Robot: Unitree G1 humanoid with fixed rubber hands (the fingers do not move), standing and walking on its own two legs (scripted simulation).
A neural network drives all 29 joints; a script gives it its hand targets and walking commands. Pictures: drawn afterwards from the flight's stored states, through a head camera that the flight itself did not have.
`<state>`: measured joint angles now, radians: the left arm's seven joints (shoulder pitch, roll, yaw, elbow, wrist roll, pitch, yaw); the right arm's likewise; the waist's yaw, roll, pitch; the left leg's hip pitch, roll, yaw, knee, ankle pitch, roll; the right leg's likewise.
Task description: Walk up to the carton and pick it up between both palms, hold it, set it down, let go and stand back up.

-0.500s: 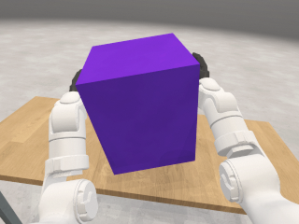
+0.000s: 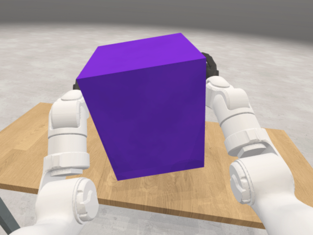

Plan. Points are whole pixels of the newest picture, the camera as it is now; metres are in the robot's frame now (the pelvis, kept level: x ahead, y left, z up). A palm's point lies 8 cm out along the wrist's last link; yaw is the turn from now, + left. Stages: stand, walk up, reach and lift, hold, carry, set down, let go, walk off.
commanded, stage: hold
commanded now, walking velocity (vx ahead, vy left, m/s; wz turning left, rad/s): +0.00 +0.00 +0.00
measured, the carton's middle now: (149, 105) +0.37 -0.01 +0.24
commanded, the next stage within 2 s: none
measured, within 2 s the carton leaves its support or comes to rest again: neither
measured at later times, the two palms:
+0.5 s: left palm (80, 96) +0.37 +0.16 +0.27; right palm (210, 81) +0.37 -0.15 +0.31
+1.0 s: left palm (80, 93) +0.37 +0.16 +0.28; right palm (211, 77) +0.37 -0.15 +0.32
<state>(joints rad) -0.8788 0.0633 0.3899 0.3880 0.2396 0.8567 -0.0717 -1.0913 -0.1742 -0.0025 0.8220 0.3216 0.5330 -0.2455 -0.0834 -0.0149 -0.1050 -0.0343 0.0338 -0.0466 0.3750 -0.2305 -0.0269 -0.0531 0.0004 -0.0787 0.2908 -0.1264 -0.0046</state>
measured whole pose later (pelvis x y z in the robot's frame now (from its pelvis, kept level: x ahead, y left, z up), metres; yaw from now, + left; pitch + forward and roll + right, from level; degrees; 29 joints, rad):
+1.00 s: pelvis -0.01 +0.00 +0.00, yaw +0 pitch -5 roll -1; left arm -0.95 0.10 0.38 0.50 0.21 0.84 -0.06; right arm -1.17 -0.20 0.00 0.90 0.33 0.56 -0.26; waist -0.08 -0.02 -0.14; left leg -0.09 0.03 -0.06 0.38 -0.22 -0.03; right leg -0.10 0.01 -0.06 0.30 -0.12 -0.01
